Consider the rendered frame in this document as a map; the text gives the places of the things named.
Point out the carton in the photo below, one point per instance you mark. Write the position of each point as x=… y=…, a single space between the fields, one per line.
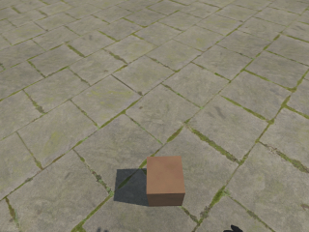
x=165 y=182

